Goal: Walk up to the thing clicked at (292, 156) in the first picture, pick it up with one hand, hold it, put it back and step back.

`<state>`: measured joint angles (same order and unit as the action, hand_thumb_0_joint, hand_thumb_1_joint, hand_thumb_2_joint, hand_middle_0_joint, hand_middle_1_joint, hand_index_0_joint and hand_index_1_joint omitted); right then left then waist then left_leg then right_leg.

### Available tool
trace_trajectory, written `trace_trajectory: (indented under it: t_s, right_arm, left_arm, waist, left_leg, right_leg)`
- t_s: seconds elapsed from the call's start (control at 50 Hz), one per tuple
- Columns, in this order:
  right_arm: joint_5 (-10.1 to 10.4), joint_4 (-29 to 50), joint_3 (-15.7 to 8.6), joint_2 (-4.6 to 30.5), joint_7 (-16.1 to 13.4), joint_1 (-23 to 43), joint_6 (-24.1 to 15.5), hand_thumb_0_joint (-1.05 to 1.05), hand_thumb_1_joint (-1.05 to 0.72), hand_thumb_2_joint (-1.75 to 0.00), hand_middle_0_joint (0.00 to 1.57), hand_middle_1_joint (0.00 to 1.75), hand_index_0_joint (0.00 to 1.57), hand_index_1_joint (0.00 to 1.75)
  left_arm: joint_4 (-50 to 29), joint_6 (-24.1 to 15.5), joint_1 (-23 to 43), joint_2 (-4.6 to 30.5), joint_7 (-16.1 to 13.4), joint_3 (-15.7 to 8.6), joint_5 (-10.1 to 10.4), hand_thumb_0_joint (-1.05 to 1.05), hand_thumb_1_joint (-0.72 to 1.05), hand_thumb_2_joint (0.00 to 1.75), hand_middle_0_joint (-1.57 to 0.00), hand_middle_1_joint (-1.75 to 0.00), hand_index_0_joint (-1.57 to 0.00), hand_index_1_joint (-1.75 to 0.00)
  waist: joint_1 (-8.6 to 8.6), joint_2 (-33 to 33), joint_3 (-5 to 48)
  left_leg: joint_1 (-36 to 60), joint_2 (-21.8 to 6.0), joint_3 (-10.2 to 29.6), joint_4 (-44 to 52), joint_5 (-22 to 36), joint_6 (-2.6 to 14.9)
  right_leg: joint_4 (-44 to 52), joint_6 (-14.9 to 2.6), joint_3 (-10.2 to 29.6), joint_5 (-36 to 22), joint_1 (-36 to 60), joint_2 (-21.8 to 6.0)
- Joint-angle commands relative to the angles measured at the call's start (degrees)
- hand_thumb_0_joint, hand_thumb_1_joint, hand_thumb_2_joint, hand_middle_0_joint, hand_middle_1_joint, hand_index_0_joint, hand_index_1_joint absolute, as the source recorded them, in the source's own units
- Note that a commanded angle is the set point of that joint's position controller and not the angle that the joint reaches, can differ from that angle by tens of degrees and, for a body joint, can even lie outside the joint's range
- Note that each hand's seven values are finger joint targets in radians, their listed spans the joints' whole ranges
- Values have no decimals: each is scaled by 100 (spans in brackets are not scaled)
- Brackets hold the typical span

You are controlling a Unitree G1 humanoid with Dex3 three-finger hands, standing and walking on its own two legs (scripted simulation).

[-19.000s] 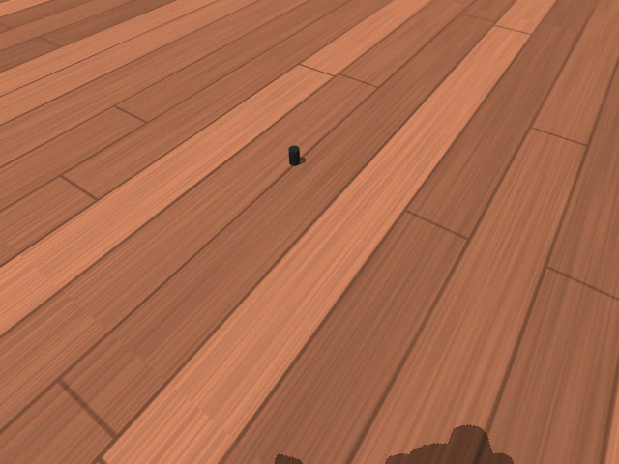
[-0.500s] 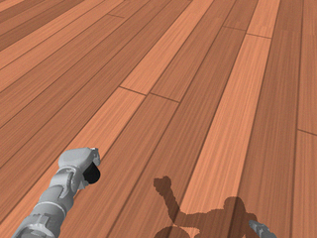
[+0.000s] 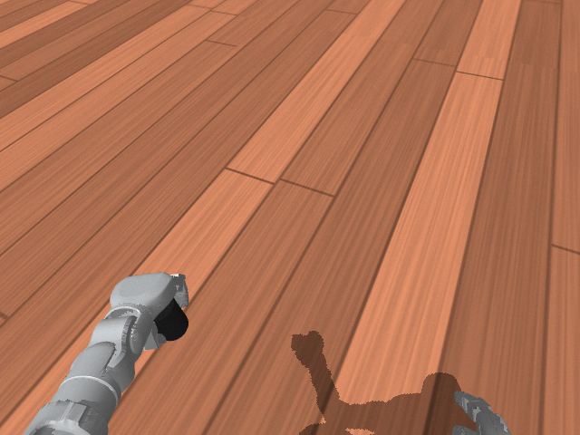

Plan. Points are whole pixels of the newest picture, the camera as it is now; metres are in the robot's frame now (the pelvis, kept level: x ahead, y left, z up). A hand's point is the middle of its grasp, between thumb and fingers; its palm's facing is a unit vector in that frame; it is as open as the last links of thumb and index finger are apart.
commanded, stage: hold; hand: left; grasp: from above
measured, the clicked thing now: (165, 316) +0.31 +0.21 -0.07
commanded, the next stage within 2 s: crouch in 0.98 s
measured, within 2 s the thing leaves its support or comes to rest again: neither
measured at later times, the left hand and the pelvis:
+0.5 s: hand (148, 326) +0.28 +0.22 -0.03, palm faces -0.46 -0.06 -0.88, open 8.6 cm; pelvis -0.01 +0.00 +0.00, yaw +0 degrees
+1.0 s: hand (147, 326) +0.28 +0.22 -0.03, palm faces -0.46 -0.06 -0.89, open 8.6 cm; pelvis -0.01 +0.00 +0.01, yaw +0 degrees
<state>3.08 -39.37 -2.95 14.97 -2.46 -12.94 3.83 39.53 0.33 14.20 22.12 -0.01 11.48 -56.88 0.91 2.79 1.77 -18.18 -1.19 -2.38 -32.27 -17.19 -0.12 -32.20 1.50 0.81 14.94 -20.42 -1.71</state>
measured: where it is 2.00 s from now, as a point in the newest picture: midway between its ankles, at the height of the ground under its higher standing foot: outside the picture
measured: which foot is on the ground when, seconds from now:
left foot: down 0.00-1.00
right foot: down 0.00-1.00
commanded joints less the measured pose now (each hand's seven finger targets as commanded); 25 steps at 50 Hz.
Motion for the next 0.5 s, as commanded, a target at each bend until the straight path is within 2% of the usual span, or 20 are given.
trace_trajectory:
  t_s: [0.0,0.04,0.08,0.1,0.16,0.18,0.2,0.26,0.36,0.4,0.44,0.46,0.48]
  right_arm:
    - [16,735,-223,737,-44,371,-243,0,-92,-91,20,30,20,30]
    - [21,745,-207,716,-60,420,-235,0,-92,-91,20,30,20,30]
    - [19,727,-201,735,-64,384,-230,0,-92,-91,20,30,20,30]
    - [24,738,-188,713,-68,446,-230,0,-92,-91,20,30,20,30]
    - [37,737,-206,750,-74,459,-225,0,-92,-91,20,30,20,30]
    - [35,720,-196,729,-74,444,-225,0,-92,-91,20,30,20,30]
    - [41,745,-196,729,-78,460,-228,0,-92,-91,20,30,20,30]
    - [59,775,-179,705,-87,535,-225,0,-92,-91,20,30,20,30]
    - [70,809,-147,712,-104,586,-238,0,-92,-91,20,30,20,30]
    - [77,823,-140,699,-116,637,-236,0,-92,-91,20,30,20,30]
    - [78,852,-121,681,-127,662,-243,0,-92,-91,20,30,20,30]
    - [77,841,-127,689,-131,651,-246,0,-92,-91,20,30,20,30]
    - [83,863,-124,683,-132,680,-246,0,-92,-91,20,30,20,30]
  left_arm:
    - [-1283,-57,1833,1282,-220,-651,-56,0,43,83,-71,-106,-80,-97]
    - [-1484,-69,1934,1288,-203,-635,-55,0,45,84,-72,-108,-81,-98]
    - [-1337,-58,1815,1289,-203,-678,-57,0,45,85,-72,-109,-81,-99]
    - [-1474,-53,1854,1232,-205,-609,-31,0,46,84,-72,-109,-82,-99]
    - [-1460,-54,1856,1310,-192,-673,-41,0,45,85,-72,-109,-81,-99]
    - [-1490,-55,1897,1232,-172,-591,-44,0,44,83,-70,-109,-80,-99]
    - [-1518,-51,1932,1290,-159,-616,-69,0,44,83,-70,-109,-80,-99]
    - [-1550,-55,1839,1317,-99,-668,-3,0,44,84,-70,-110,-80,-100]
    - [-1527,-68,1807,1288,-9,-630,22,0,44,84,-71,-108,-81,-99]
    - [-1523,-89,1711,1287,37,-620,39,0,46,82,-71,-110,-81,-99]
    - [-1576,-118,1813,1267,73,-592,61,0,44,82,-71,-107,-80,-97]
    - [-1570,-131,1751,1352,74,-693,81,0,44,81,-71,-107,-80,-97]
    - [-1612,-130,1677,1350,72,-685,80,0,43,80,-70,-108,-80,-97]
  waist:
    - [-67,-217,1431]
    - [-57,-178,1469]
    - [-43,-321,1370]
    - [-57,-214,1373]
    - [-88,-66,1406]
    - [-66,-81,1407]
    - [-79,-137,1429]
    - [-127,-133,1371]
    - [-98,-173,1159]
    - [-158,-187,1208]
    - [-94,-236,1132]
    - [-150,-264,1185]
    - [-157,-207,1222]
  left_leg:
    - [578,236,30,430,1341,91]
    - [647,241,23,441,1358,92]
    - [627,229,31,468,1327,104]
    - [660,236,22,508,1280,98]
    - [762,187,46,567,1384,54]
    - [766,170,63,561,1427,57]
    - [779,180,65,579,1452,65]
    - [767,220,23,620,1353,91]
    - [742,184,53,723,1123,88]
    - [767,199,53,746,1191,80]
    - [764,204,44,751,1103,103]
    - [750,214,41,747,1108,109]
    - [790,208,54,762,1172,90]
  right_leg:
    - [501,-167,-58,-1086,620,246]
    - [517,-162,-50,-1124,602,243]
    - [558,-157,-62,-1091,641,252]
    - [573,-167,-54,-1058,637,241]
    - [551,-206,-98,-1055,642,283]
    - [541,-206,-103,-1090,626,293]
    - [562,-202,-111,-1125,660,287]
    - [644,-188,-75,-1056,726,248]
    - [726,-201,-89,-818,664,272]
    - [729,-205,-99,-845,722,277]
    - [781,-184,-74,-781,687,260]
    - [788,-180,-75,-783,760,249]
    - [766,-194,-82,-824,776,257]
